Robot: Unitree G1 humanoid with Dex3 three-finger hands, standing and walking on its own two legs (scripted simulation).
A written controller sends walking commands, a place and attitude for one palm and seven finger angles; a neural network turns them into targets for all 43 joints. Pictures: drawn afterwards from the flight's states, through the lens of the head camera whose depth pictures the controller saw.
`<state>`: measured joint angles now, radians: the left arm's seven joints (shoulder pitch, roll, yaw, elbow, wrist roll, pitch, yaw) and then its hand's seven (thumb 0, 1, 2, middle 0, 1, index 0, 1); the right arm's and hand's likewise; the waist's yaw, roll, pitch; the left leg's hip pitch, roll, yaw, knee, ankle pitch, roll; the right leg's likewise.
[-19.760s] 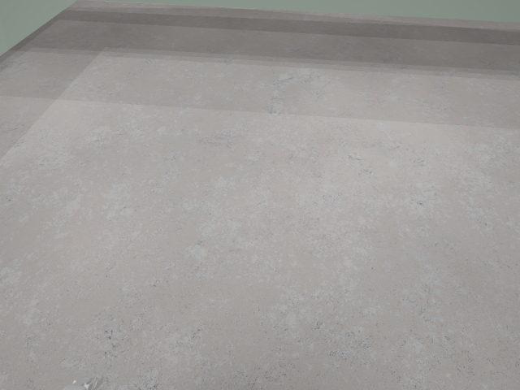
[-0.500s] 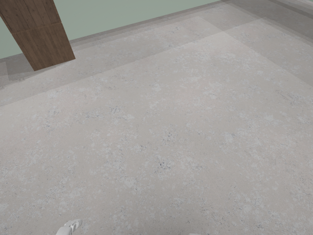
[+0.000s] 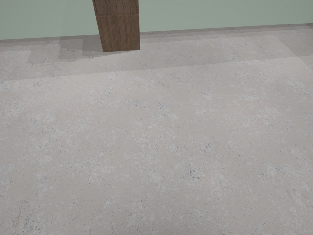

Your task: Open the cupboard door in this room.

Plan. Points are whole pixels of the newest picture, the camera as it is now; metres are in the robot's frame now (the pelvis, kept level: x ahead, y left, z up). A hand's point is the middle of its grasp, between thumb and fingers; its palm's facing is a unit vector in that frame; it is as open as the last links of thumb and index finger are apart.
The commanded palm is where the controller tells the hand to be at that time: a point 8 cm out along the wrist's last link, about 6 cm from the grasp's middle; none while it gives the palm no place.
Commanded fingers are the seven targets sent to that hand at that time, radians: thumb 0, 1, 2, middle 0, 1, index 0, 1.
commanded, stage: turn or walk to find it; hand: left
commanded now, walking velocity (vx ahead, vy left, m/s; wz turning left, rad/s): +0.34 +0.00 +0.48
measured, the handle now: out of the picture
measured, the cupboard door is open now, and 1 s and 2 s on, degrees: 0 0 0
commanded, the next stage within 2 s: none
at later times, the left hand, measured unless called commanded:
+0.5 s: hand (96, 187) +0.27 +0.22 -0.16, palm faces +0.12 -0.97 -0.20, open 7.4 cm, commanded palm none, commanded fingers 0.00 0.90 0.90 -0.20 -0.30 -0.20 -0.30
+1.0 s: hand (89, 192) +0.26 +0.24 -0.19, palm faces +0.36 -0.92 -0.14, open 7.4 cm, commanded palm none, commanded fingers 0.00 0.90 0.90 -0.20 -0.30 -0.20 -0.30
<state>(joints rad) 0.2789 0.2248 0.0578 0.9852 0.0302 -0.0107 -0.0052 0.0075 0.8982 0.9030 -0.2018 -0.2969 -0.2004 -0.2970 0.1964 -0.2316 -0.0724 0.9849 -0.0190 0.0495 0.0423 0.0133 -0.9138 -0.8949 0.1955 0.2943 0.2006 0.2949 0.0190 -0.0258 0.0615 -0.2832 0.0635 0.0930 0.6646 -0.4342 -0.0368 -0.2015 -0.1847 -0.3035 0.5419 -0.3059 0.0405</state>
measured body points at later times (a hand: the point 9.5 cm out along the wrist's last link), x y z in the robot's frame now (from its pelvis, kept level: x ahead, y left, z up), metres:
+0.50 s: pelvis +0.18 +0.01 -0.02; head +0.21 +0.01 +0.43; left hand +0.27 +0.27 -0.15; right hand +0.15 -0.23 -0.17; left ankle +0.00 +0.12 -0.73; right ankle +0.30 -0.09 -0.74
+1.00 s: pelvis +0.37 +0.10 -0.01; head +0.39 +0.13 +0.44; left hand +0.24 +0.29 -0.18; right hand +0.54 -0.09 -0.14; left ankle +0.40 +0.19 -0.73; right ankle +0.32 -0.07 -0.67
